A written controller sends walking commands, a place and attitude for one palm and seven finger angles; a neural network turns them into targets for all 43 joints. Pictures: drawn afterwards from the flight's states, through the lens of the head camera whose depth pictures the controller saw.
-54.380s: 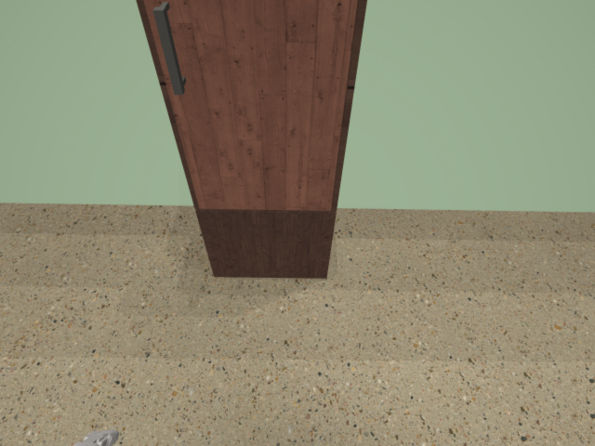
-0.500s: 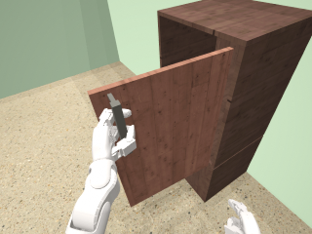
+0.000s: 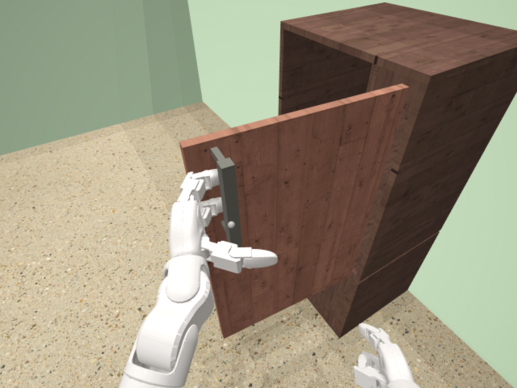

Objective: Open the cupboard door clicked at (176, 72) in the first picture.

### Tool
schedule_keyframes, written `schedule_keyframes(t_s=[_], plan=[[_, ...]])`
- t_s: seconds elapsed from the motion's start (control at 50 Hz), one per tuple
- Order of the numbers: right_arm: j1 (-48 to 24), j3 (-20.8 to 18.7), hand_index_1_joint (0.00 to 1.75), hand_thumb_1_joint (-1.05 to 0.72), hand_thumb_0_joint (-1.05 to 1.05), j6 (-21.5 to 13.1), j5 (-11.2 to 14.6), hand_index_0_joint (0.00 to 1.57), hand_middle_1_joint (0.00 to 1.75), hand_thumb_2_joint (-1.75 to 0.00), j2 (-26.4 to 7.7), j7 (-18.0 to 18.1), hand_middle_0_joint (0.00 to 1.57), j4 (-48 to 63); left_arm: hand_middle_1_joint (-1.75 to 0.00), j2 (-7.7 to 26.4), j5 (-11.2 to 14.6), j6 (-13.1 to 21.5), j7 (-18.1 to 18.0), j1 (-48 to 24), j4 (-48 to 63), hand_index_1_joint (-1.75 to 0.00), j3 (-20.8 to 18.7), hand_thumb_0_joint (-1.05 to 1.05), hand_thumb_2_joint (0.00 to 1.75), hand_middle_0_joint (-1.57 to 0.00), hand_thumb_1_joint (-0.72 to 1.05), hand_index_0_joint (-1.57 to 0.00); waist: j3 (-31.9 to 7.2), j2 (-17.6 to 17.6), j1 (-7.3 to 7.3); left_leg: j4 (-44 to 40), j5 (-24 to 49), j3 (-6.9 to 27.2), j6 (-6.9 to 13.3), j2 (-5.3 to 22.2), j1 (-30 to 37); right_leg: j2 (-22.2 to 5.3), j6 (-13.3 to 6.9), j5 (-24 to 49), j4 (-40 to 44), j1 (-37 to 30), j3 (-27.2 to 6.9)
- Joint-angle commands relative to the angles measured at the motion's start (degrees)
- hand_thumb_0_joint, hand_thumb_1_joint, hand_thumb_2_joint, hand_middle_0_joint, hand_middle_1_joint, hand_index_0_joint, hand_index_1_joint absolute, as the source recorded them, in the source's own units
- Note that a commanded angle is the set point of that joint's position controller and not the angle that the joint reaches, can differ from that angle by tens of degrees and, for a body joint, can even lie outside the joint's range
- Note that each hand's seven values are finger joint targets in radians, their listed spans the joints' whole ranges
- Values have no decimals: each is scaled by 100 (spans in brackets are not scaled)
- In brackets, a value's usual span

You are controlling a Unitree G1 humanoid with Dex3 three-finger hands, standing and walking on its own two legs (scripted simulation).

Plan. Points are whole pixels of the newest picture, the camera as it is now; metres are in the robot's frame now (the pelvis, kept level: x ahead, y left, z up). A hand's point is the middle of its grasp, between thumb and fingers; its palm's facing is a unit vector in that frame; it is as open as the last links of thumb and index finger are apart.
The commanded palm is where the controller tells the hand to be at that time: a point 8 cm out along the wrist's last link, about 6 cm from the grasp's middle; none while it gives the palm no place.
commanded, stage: open thumb and fingers to let go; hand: left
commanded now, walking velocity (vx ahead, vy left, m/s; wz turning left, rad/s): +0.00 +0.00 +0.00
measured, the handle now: (225, 200) +0.34 +0.09 +0.15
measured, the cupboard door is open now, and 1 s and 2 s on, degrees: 85 83 83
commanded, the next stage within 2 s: slide the hand sideways off the handle in 0.18 s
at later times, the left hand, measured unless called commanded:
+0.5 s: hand (224, 232) +0.28 +0.08 +0.15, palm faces -0.18 -0.98 -0.11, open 16.6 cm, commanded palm +0.26 +0.11 +0.15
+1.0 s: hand (204, 255) +0.25 +0.10 +0.14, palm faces -0.14 -0.99 -0.09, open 16.4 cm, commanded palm +0.22 +0.16 +0.15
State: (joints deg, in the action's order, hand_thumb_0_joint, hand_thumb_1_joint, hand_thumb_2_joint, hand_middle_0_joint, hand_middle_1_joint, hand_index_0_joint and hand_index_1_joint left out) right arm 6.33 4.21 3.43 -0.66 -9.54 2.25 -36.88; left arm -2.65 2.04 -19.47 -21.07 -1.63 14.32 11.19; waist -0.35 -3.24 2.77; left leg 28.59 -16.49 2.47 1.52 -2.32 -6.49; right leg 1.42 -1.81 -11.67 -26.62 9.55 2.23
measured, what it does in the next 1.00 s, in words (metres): stands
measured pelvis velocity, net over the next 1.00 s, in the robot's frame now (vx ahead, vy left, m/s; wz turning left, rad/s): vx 0.02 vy -0.01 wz -0.01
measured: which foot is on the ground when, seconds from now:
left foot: down 0.00-1.00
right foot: down 0.00-1.00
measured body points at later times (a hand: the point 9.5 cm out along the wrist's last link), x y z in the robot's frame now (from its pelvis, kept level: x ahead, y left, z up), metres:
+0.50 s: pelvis -0.01 +0.00 +0.00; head -0.04 -0.02 +0.44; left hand +0.28 +0.14 +0.16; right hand +0.20 -0.19 -0.09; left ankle +0.00 +0.10 -0.74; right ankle +0.04 -0.10 -0.74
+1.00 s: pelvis +0.02 -0.01 +0.00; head -0.02 -0.04 +0.44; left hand +0.25 +0.16 +0.15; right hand +0.21 -0.22 -0.07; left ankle +0.00 +0.10 -0.74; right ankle +0.04 -0.10 -0.74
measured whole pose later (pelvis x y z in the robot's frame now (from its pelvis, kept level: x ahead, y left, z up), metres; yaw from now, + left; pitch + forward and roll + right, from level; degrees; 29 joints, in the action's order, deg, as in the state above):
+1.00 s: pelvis +0.02 -0.01 +0.00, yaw -1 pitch -4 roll +0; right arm 10.8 4.7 -1.2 1.8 -13.3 2.6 -31.3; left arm 12.5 11.6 -14.4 9.1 13.9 24.0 -1.2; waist -1.8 -3.6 1.7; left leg 31.0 -19.4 2.0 0.6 -1.3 -7.7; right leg 2.5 -2.9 -15.1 -30.7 11.8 1.9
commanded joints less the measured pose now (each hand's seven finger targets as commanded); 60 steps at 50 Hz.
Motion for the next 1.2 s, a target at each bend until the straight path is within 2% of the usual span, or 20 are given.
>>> schedule_keyframes(t_s=[0.0,0.14,0.26,0.28,0.3,0.34,0.38,0.42,0.48,0.54,0.58,0.66,0.7,0.72,0.8,0.86,1.02,1.08,1.1,1.18], plan=[[-1110,-159,30,-90,0,-306,1,20,30,-90,-403,2,20,983,-65,-147,-183,376,-147,-1953,1208,-65,7,0,30,-21,-50,-21,-765,420,6,-521,620,78,-164,158,-216,-202,-102,-203,480,-161,-19],[-1149,-148,30,-90,0,-264,4,20,30,-90,-383,-43,20,950,-30,-378,-282,344,-322,-2276,1059,-30,236,0,30,-15,-50,-15,-708,538,-37,-539,486,122,-182,166,-306,-191,-104,-329,427,-58,36],[-1144,-164,30,-90,0,-247,-7,20,30,-90,-363,-31,20,901,-30,-413,-324,295,-426,-2556,740,-30,215,0,30,-15,-50,-15,-841,562,-10,-525,518,112,-179,158,-267,-189,-113,-309,423,-109,22],[-787,-192,30,-90,0,-131,-34,20,30,-90,-676,-62,20,890,-30,-201,-620,532,784,-2356,487,-30,1200,0,30,-15,-50,-15,-756,879,-549,-419,771,102,-15,133,81,-147,-97,227,268,136,-83],[-717,-220,30,-90,0,-63,70,20,30,-90,-622,2,20,1098,-30,170,-398,720,1414,-2576,600,-30,823,0,30,-15,-50,-15,-1080,631,-404,-432,826,55,-28,114,59,-165,-138,403,168,-32,-27],[-741,-141,30,-90,0,-146,118,20,30,-90,-609,117,20,1241,-30,387,-184,969,2223,-3091,678,-30,817,0,30,-15,-50,-15,-1070,261,-438,-436,695,94,0,68,102,-185,-144,342,119,1,-6],[-791,-95,30,-90,0,-278,176,20,30,-90,-678,172,20,1300,-30,582,244,985,2892,-2942,486,-30,562,0,30,-15,-50,-15,-964,399,-410,-443,575,154,39,59,23,-175,-136,218,102,51,19],[-810,-47,30,-90,0,-447,251,20,30,-90,-688,164,20,1307,-30,385,701,883,3201,-2858,293,-30,452,0,30,-15,-50,-15,-671,263,-410,-493,353,251,-18,90,-149,-159,-120,-15,32,268,100],[-826,-69,30,-90,0,-682,282,20,30,-90,-716,74,20,1368,-30,476,923,830,3065,-2507,486,-30,78,0,30,-15,-50,-15,-793,555,-236,-476,214,341,-54,129,-334,-139,-77,-194,-87,298,164],[-777,-106,30,-90,0,-752,283,20,30,-90,-728,-54,20,1428,-30,512,822,893,2845,-2212,810,-30,59,0,30,-15,-50,-15,-821,377,-217,-420,223,292,-66,135,-406,-162,-79,-201,-148,286,141],[-741,-138,30,-90,0,-746,264,20,30,-90,-766,-81,20,1463,-30,859,729,890,2775,-1911,959,-30,-219,0,30,-15,-50,-15,-879,651,-162,-343,385,228,-22,150,-448,-156,-70,-109,-94,189,65],[-755,-120,30,-90,0,-668,242,20,30,-90,-769,-74,20,1569,-30,1209,643,829,2777,-1334,1322,-30,-542,0,30,-15,-50,-15,-834,519,-78,-310,542,102,15,151,-502,-182,-63,55,-29,23,-39],[-746,-108,30,-90,0,-622,237,20,30,-90,-792,-45,20,1541,-30,1550,660,755,2772,-1009,1292,-30,-928,0,30,-15,-50,-15,-679,476,-40,-314,528,55,7,164,-581,-184,-70,39,25,-15,-61],[-779,-94,30,-90,0,-603,237,20,30,-90,-776,-38,20,1596,-30,1506,696,728,2789,-866,1438,-30,-960,0,30,-15,-50,-15,-703,397,-20,-329,569,33,9,155,-573,-189,-65,97,37,-57,-77],[-757,-101,30,-90,0,-631,241,20,30,-90,-787,-16,20,1660,-30,1683,831,707,2836,-282,1905,-30,-1238,0,30,-15,-50,-15,-740,258,3,-265,752,-52,15,158,-499,-176,-44,356,70,-168,-104],[-655,-130,30,-90,0,-712,236,20,30,-90,-817,21,20,1680,-30,1951,958,813,2888,147,2257,-30,-1615,0,30,-15,-50,-15,-959,474,16,-205,940,-100,49,160,-470,-166,6,655,77,-353,-165],[-432,-183,30,-90,0,-1115,274,20,30,-90,-934,128,20,1571,-30,2110,1206,1208,3290,667,2533,-30,-1812,0,30,-15,-50,-15,-772,276,-128,-76,1012,-85,80,144,-374,-173,56,842,124,-171,-164],[-374,-211,30,-90,0,-1276,292,20,30,-90,-967,161,20,1544,-30,2268,1290,1301,3475,906,2486,-30,-2007,0,30,-15,-50,-15,-766,331,-102,-12,1019,-84,87,143,-441,-193,88,886,130,-180,-211],[-356,-215,30,-90,0,-1330,293,20,30,-90,-994,156,20,1518,-30,2348,1307,1327,3508,1062,2459,-30,-2074,0,30,-15,-50,-15,-721,143,-85,19,1054,-92,76,139,-420,-204,60,916,102,-159,-202],[-332,-226,30,-90,0,-1469,305,20,30,-90,-1003,168,20,1502,-30,2424,1422,1381,3639,1220,2348,-30,-2292,0,30,-15,-50,-15,-669,390,-56,42,1006,-86,92,152,-555,-211,116,863,121,-141,-231]])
